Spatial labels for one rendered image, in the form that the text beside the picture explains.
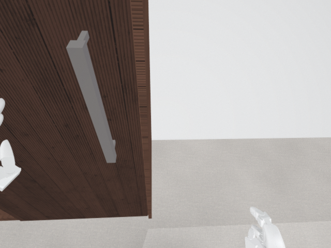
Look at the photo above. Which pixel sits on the handle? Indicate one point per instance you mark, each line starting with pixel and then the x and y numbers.
pixel 83 68

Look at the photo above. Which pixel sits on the left robot hand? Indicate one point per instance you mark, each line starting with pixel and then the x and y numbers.
pixel 8 171

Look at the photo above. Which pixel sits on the right robot hand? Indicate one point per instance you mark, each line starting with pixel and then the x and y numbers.
pixel 267 237

